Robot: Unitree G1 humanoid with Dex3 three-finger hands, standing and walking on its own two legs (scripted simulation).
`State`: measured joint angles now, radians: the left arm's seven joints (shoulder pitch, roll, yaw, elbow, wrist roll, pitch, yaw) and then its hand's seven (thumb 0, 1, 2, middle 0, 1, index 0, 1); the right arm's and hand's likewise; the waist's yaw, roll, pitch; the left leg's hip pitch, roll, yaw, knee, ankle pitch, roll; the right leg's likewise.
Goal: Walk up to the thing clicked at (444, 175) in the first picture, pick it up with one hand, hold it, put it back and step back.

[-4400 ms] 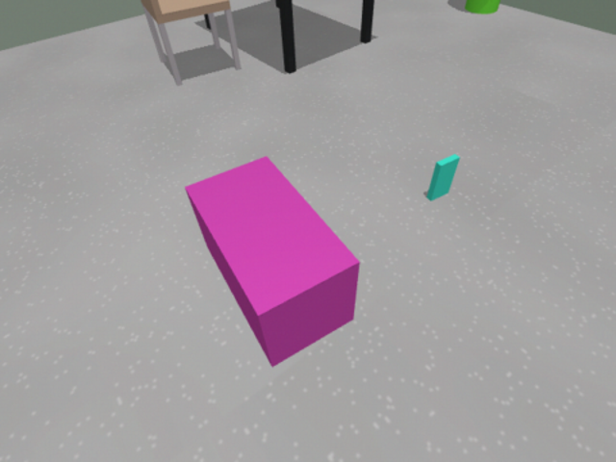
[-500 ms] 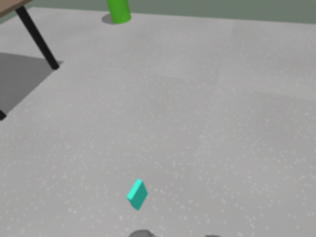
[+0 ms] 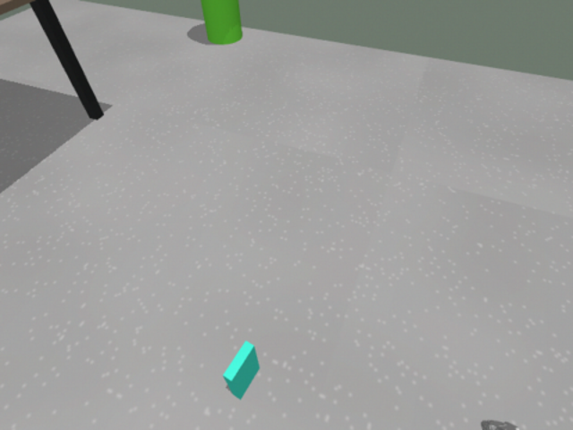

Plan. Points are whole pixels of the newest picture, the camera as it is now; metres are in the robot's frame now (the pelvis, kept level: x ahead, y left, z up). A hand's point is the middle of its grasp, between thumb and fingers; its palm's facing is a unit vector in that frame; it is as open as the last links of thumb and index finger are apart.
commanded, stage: walk up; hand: left
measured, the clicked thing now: (243, 371) +0.39 +0.18 -0.66
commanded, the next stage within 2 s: stand in 0.98 s
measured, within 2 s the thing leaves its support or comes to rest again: neither
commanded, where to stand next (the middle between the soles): +0.05 -0.02 m, yaw +0 degrees
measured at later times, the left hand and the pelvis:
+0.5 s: hand out of the picture +0.10 +0.25 -0.14, palm faces -0.02 -0.94 -0.35, open 7.4 cm; pelvis +0.01 +0.00 +0.01, yaw +0 degrees
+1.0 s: hand out of the picture +0.10 +0.24 -0.14, palm faces -0.02 -0.94 -0.34, open 7.4 cm; pelvis +0.02 -0.01 +0.01, yaw +0 degrees
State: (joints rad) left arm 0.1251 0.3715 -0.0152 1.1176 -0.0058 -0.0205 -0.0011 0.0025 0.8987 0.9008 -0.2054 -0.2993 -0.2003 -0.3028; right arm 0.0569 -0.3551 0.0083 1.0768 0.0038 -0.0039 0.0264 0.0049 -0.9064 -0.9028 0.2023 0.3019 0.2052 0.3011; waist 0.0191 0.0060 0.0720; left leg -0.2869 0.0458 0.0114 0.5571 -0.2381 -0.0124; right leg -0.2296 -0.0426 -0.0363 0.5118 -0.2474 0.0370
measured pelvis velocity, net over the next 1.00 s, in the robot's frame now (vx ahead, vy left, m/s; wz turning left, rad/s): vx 0.02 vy -0.01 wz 0.00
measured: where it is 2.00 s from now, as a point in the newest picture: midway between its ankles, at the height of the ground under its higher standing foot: outside the picture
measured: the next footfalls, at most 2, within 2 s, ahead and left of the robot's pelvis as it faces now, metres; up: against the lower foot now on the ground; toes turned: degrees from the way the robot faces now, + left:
none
